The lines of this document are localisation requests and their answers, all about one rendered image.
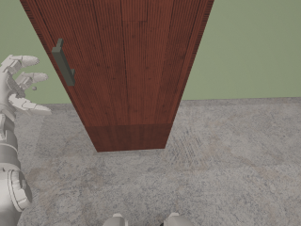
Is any robot left hand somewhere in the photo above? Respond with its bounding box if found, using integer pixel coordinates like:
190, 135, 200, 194
0, 55, 53, 117

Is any cupboard door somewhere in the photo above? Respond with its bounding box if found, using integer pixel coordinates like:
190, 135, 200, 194
25, 0, 209, 127

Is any robot left shin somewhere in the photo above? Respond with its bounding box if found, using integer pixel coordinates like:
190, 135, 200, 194
113, 213, 122, 217

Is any robot right shin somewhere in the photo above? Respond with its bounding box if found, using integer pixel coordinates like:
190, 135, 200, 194
168, 212, 179, 218

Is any robot left upper arm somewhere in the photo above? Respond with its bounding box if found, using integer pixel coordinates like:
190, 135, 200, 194
0, 169, 33, 226

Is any handle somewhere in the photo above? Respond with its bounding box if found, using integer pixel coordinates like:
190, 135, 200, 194
51, 38, 75, 87

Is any robot shin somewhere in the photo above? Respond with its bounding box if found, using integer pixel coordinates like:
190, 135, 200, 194
113, 213, 122, 217
168, 212, 179, 218

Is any robot left forearm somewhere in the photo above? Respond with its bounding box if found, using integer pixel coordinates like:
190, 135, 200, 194
0, 104, 21, 173

